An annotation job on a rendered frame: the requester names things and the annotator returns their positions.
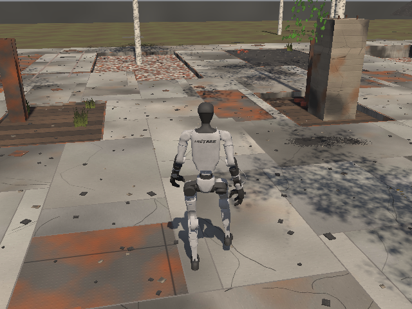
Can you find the robot left hand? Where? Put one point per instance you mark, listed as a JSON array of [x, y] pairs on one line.
[[179, 178]]

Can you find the robot right hand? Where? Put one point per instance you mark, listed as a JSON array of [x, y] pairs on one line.
[[239, 197]]

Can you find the robot right foot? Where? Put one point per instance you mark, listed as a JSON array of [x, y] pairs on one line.
[[228, 240]]

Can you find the robot right forearm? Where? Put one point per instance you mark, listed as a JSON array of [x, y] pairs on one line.
[[235, 175]]

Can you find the robot left upper arm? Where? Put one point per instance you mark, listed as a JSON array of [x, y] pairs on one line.
[[182, 146]]

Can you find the robot left forearm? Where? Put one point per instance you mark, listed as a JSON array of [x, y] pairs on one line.
[[176, 168]]

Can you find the robot torso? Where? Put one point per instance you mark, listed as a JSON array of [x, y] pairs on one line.
[[205, 155]]

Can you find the robot right upper arm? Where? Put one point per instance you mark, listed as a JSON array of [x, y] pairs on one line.
[[229, 148]]

